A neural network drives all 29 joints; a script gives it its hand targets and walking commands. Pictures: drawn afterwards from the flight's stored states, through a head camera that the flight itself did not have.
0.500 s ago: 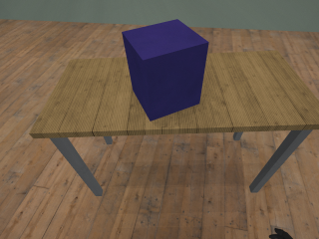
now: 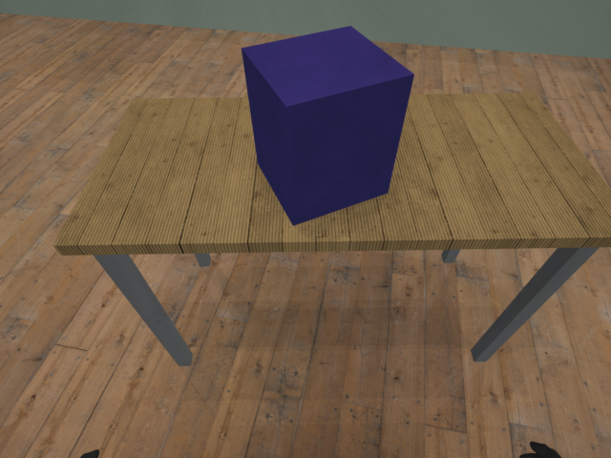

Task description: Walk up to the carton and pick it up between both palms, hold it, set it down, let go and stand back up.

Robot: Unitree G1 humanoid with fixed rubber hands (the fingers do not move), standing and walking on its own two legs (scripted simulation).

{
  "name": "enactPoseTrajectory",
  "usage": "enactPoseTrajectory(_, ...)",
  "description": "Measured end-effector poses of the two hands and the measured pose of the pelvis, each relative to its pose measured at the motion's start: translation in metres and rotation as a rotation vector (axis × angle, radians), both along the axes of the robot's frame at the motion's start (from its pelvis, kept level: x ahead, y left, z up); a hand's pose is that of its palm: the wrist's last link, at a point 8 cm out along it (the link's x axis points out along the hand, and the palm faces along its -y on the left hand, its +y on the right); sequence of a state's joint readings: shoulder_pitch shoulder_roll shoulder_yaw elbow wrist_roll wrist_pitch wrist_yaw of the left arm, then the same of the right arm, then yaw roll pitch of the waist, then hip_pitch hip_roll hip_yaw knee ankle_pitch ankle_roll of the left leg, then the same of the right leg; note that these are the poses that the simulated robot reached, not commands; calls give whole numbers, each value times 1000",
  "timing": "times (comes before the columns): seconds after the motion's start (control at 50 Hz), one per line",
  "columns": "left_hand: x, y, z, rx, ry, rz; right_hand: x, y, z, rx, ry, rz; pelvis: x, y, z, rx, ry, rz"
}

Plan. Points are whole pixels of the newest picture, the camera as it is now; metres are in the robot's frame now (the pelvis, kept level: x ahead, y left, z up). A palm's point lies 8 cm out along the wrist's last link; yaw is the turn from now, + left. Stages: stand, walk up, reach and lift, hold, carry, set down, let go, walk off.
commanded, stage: walk up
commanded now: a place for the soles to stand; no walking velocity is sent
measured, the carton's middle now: (321, 127) +0.66 -0.02 +0.07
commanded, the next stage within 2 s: none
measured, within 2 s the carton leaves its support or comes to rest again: neither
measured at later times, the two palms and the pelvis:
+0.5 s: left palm out of the picture +0.08 +0.32 -0.09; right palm out of the picture +0.09 -0.32 -0.09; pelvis +0.00 +0.00 +0.00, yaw -1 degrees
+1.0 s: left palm out of the picture +0.06 +0.33 -0.09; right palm out of the picture +0.07 -0.31 -0.10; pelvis -0.02 +0.01 +0.00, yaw -1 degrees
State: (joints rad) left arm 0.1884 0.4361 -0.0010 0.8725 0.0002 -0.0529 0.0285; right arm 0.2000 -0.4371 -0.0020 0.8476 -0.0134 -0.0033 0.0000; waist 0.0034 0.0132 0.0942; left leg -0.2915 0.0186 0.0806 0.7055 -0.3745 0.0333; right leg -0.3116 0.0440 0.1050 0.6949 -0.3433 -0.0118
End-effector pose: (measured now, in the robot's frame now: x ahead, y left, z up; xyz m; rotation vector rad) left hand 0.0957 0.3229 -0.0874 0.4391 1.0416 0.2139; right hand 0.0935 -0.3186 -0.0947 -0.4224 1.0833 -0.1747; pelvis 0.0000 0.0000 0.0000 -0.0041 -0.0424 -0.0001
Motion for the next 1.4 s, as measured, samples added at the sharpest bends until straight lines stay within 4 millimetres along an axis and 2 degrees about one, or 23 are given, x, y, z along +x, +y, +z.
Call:
enactPoseTrajectory(0.3, -17, 2, -1, 1, 23, 7, -2, 1, 1, -2, -2, 6, -4, 1, 1, 0, -2, 0)
enactPoseTrajectory(0.38, -14, 4, 0, 0, 26, 8, -4, 3, 1, -4, 10, 7, -3, 3, 2, -2, 2, 1)
enactPoseTrajectory(0.52, -14, -4, -2, -2, 24, -8, 0, -4, 3, 2, -17, -13, -1, -3, 1, -9, -4, -15)
enactPoseTrajectory(0.64, -12, 4, 0, 0, 8, -7, -4, 4, 3, 0, -16, -4, -7, 4, 1, -8, -7, -11)
enactPoseTrajectory(0.72, -12, 3, 1, 0, -1, -9, -6, 3, 2, 0, -23, -3, -10, 3, 0, -8, -14, -13)
enactPoseTrajectory(0.82, -24, -1, 0, 4, 6, -7, -10, -1, 2, 6, -38, -11, -14, -1, -1, -5, -25, -16)
enactPoseTrajectory(0.92, -35, 6, 0, 8, 29, 1, -17, 5, -1, 7, -17, -11, -17, 5, 0, -2, -25, -16)
enactPoseTrajectory(1.02, -30, 8, 0, 4, 32, -2, -20, 5, 0, 2, 5, -11, -15, 7, 1, -7, -16, -18)
enactPoseTrajectory(1.18, -30, 3, 1, 10, 45, -15, -11, 2, 1, 14, -25, -23, -11, 2, 1, -10, -13, -32)
enactPoseTrajectory(1.26, -21, 7, 3, 12, 31, -17, -13, 6, -1, 13, -7, -20, -10, 6, 2, -8, -6, -28)
enactPoseTrajectory(1.4, -10, 0, 6, 15, 9, -28, -12, 1, -2, 22, -15, -26, -9, 1, 2, -5, -5, -32)
